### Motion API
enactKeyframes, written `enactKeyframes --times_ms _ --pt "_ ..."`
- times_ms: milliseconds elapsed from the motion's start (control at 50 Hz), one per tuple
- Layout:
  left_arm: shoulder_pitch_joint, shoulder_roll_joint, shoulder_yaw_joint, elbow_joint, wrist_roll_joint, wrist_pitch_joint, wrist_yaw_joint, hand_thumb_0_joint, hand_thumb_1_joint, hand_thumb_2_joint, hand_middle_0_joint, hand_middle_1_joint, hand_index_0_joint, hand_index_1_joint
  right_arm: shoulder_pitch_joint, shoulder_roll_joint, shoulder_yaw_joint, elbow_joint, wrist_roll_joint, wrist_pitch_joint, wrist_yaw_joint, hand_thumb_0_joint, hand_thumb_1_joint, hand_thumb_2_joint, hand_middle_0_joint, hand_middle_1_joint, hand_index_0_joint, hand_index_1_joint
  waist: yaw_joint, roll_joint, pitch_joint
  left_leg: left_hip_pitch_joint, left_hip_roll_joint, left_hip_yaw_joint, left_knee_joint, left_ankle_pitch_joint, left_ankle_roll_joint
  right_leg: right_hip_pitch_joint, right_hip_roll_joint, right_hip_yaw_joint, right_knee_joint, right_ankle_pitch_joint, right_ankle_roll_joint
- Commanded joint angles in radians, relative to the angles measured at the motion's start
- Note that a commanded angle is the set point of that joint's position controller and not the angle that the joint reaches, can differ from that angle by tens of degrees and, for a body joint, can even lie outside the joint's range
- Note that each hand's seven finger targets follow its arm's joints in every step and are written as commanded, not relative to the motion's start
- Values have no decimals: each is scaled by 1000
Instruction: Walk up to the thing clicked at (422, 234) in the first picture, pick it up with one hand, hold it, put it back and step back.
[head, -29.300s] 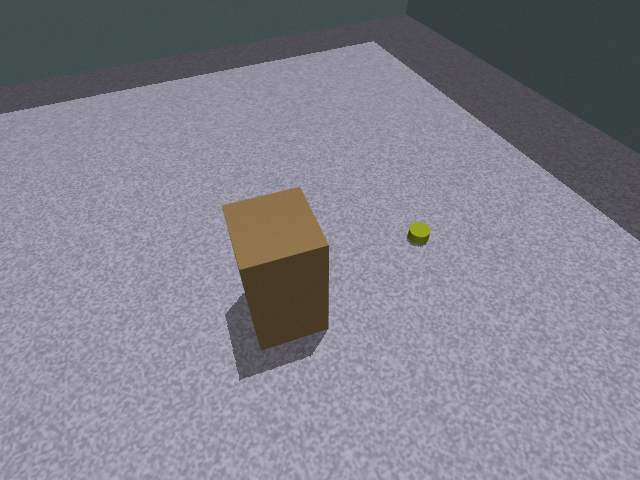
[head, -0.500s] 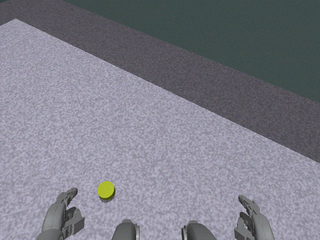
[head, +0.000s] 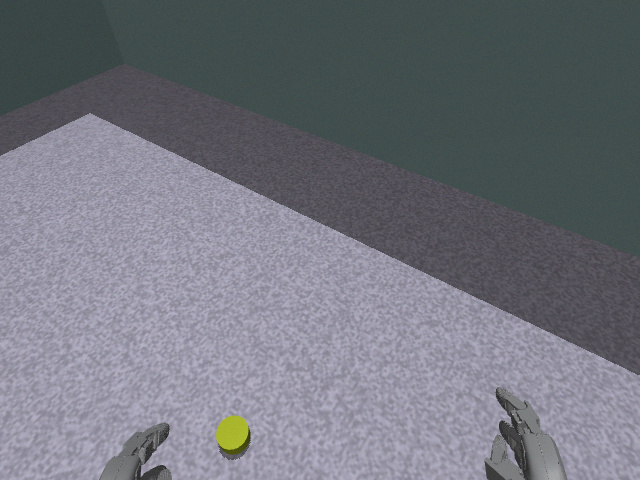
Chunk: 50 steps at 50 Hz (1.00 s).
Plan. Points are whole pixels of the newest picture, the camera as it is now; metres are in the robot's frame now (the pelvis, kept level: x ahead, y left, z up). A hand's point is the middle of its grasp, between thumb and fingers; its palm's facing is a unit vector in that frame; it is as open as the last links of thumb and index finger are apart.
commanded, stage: home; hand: left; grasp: from above
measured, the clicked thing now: (233, 434) +0.42 +0.25 -0.69
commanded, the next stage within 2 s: stand in 1.74 s
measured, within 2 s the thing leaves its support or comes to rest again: neither
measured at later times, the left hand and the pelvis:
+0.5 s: hand out of the picture +0.16 +0.18 -0.05, palm faces +0.04 -0.98 -0.20, open 7.4 cm; pelvis -0.01 +0.00 +0.00, yaw +0 degrees
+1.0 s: hand out of the picture +0.16 +0.18 -0.05, palm faces +0.04 -0.98 -0.20, open 7.4 cm; pelvis -0.01 +0.00 +0.00, yaw +0 degrees
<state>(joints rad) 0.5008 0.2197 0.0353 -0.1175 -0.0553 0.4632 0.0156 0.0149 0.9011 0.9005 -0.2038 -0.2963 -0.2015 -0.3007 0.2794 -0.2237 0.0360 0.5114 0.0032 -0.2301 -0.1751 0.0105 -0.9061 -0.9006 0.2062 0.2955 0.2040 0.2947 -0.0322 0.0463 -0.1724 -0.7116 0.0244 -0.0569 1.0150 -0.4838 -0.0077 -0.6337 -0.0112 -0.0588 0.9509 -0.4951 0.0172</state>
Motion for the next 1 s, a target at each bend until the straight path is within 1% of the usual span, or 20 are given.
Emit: enactKeyframes --times_ms 0,40,100,120,140,200,220,260,320,480,520,560,600,700,720,800,820,860,900,980 --pt "-30 105 58 -194 9 -61 5 0 900 900 -200 -300 -200 -300 -55 -121 -51 -143 0 -61 -16 0 -901 -899 200 299 200 299 -18 -16 -65 133 -25 22 -154 234 21 36 32 -6 -166 239 -10" --pt "-33 108 59 -192 13 -62 8 0 900 900 -200 -300 -200 -300 -60 -121 -49 -140 0 -61 -16 0 -901 -900 200 299 200 299 -8 0 -52 125 -27 24 -158 223 20 31 30 -7 -166 229 -12" --pt "-39 106 55 -198 13 -61 9 0 900 900 -200 -301 -200 -300 -59 -116 -47 -141 -2 -63 -18 0 -901 -899 200 299 200 299 -15 -11 -60 123 -27 20 -158 213 23 33 30 -6 -170 222 -11" --pt "-28 109 66 -193 12 -61 12 0 900 900 -200 -300 -200 -300 -60 -116 -48 -141 -1 -62 -19 0 -901 -899 200 299 200 299 -7 -23 -67 120 -28 25 -152 216 24 43 28 -3 -175 227 -9" --pt "-24 104 53 -192 13 -59 11 0 900 900 -200 -300 -200 -300 -62 -116 -47 -142 0 -61 -18 0 -901 -899 200 299 200 299 -7 -26 -64 117 -30 26 -155 210 24 42 28 -2 -178 222 -9" --pt "-25 105 59 -198 13 -59 12 0 900 900 -200 -300 -200 -300 -64 -116 -49 -138 -1 -64 -20 0 -901 -899 200 299 200 299 -3 -1 -67 126 -24 21 -168 198 20 31 33 -8 -167 201 -15" --pt "-33 105 54 -196 15 -61 13 0 900 900 -200 -300 -200 -300 -66 -119 -49 -142 1 -63 -20 0 -901 -900 200 299 200 299 -8 3 -47 116 -23 19 -175 175 19 21 34 -10 -168 179 -16" --pt "-28 104 54 -197 10 -62 10 0 900 900 -200 -300 -200 -300 -56 -119 -51 -135 0 -66 -19 0 -901 -899 200 299 200 299 -12 6 -71 132 -20 14 -174 193 19 27 36 -11 -161 193 -17" --pt "-20 104 58 -185 8 -63 11 0 900 900 -200 -300 -200 -300 -61 -120 -50 -138 2 -66 -21 0 -901 -900 200 300 200 300 -4 -12 -49 116 -20 15 -171 199 20 30 35 -12 -162 198 -15" --pt "-28 103 55 -190 9 -64 8 0 900 900 -200 -300 -200 -300 -58 -115 -51 -135 1 -68 -20 0 -901 -900 200 299 200 299 -8 7 -59 123 -18 13 -173 190 18 21 36 -12 -159 187 -17" --pt "-21 99 54 -173 6 -64 8 0 900 900 -200 -300 -200 -300 -61 -117 -51 -135 0 -68 -22 0 -900 -900 200 300 200 300 -8 -38 -49 108 -21 20 -160 188 22 28 34 -7 -172 187 -11" --pt "-17 110 67 -187 5 -64 6 0 900 900 -200 -300 -200 -300 -58 -118 -54 -136 1 -70 -21 0 -900 -900 200 300 200 300 -2 -3 -58 114 -21 20 -168 186 20 31 34 -7 -164 186 -15" --pt "-31 104 53 -185 11 -65 7 0 900 900 -200 -300 -200 -300 -61 -117 -53 -139 2 -68 -21 0 -900 -900 200 300 200 300 -9 -19 -50 109 -21 21 -166 184 20 25 34 -7 -169 182 -14" --pt "-27 108 58 -191 12 -62 9 0 900 900 -200 -300 -200 -300 -56 -119 -54 -138 2 -66 -21 0 -900 -900 200 300 200 300 -7 -1 -56 118 -21 24 -168 182 20 30 32 -3 -167 182 -16" --pt "-37 104 45 -193 12 -62 7 0 900 900 -200 -300 -200 -300 -62 -118 -52 -134 1 -68 -21 0 -900 -900 200 300 200 300 -10 4 -43 112 -21 22 -170 175 20 21 33 -6 -168 177 -15" --pt "-8 109 57 -171 12 -57 8 0 900 900 -200 -300 -200 -300 -56 -122 -55 -128 1 -67 -20 0 -901 -900 200 300 200 300 -8 9 -50 114 -19 14 -177 163 19 23 35 -9 -161 162 -18" --pt "-37 104 43 -207 11 -60 7 0 900 900 -200 -300 -200 -300 -65 -119 -51 -139 1 -67 -19 0 -900 -900 200 300 200 300 -6 16 -47 111 -17 10 -185 158 18 17 37 -14 -158 157 -19" --pt "-36 109 48 -190 11 -60 8 0 900 900 -200 -300 -200 -300 -59 -125 -54 -131 3 -65 -20 0 -900 -900 200 300 200 300 -13 12 -37 117 -13 3 -191 144 18 7 38 -14 -157 145 -18" --pt "-49 108 47 -210 9 -63 9 0 900 900 -200 -300 -200 -300 -69 -121 -51 -138 3 -67 -19 0 -901 -900 200 300 200 300 -7 26 -34 107 -13 5 -194 122 17 3 38 -14 -159 128 -19" --pt "-28 107 54 -205 5 -63 7 0 900 900 -200 -300 -200 -300 -61 -124 -56 -136 2 -69 -18 0 -900 -900 200 300 200 300 -5 15 -58 117 -9 -5 -191 148 15 10 39 -16 -148 149 -20"
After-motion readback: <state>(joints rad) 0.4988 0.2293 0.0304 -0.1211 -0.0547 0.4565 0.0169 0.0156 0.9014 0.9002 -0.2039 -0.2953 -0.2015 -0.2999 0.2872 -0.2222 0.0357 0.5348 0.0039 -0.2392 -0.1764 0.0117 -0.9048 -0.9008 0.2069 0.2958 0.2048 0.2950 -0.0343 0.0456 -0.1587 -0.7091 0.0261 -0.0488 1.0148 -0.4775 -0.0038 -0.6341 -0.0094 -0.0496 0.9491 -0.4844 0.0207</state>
